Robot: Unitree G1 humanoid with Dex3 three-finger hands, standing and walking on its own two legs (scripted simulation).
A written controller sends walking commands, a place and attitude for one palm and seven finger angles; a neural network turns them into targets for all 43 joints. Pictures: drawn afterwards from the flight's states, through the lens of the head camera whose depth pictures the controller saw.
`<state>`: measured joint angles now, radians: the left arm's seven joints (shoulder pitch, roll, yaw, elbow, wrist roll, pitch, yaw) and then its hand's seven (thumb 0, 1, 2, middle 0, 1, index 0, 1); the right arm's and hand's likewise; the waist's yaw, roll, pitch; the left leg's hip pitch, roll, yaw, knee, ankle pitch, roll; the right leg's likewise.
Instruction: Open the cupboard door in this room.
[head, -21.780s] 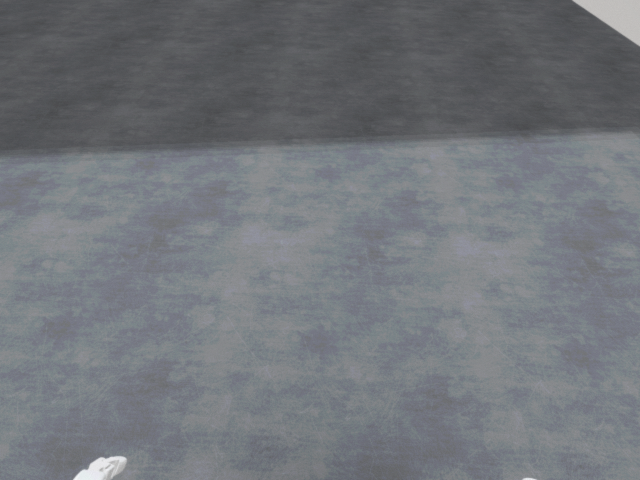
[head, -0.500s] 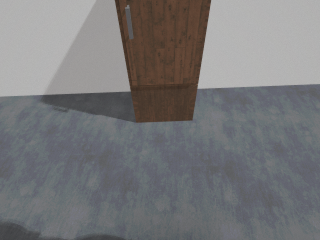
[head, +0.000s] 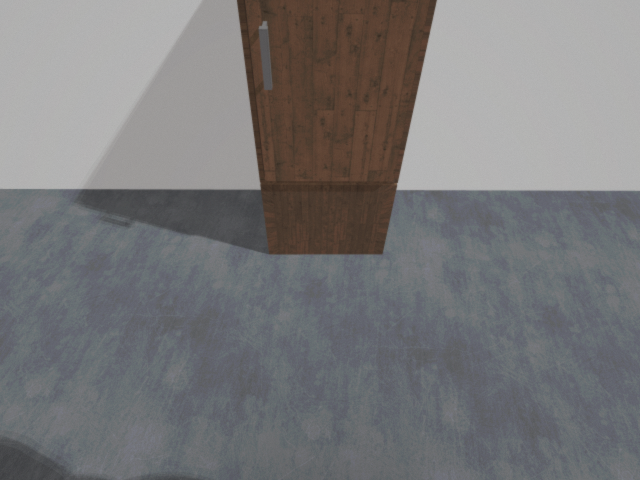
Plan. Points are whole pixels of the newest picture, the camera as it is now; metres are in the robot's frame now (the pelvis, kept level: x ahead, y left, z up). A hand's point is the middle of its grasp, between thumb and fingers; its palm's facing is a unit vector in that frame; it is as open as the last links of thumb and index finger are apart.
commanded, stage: stand and wait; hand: left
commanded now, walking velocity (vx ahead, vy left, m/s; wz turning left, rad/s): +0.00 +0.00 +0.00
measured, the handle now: (266, 56) +1.03 +0.20 +0.06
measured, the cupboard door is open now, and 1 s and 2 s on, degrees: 0 0 0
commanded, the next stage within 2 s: look at it before walking up in 0.02 s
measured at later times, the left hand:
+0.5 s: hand out of the picture -0.02 +0.17 -0.18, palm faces +0.03 -0.99 -0.16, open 7.3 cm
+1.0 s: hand out of the picture +0.01 +0.18 -0.18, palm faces -0.06 -0.99 -0.16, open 7.4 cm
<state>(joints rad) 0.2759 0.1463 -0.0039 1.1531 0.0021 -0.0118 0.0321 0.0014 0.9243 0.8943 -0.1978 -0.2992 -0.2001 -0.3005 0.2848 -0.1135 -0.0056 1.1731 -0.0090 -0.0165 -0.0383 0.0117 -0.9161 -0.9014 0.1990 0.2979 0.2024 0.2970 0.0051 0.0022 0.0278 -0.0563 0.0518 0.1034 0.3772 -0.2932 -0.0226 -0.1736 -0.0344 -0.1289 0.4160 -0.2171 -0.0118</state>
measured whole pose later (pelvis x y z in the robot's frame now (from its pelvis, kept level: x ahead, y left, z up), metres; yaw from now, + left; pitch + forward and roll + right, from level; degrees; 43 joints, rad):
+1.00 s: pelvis +0.02 +0.01 -0.01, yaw -6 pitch -1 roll +1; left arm 0.31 0.13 0.04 1.11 0.03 0.04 -0.01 0.01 0.91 0.89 -0.20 -0.30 -0.20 -0.30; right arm 0.34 -0.12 -0.04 1.11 -0.02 -0.03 -0.04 0.01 -0.91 -0.90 0.20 0.30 0.20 0.30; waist 0.00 0.00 0.05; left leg -0.04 0.04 0.21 0.44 -0.38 0.01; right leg -0.36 -0.06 -0.09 0.80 -0.42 0.00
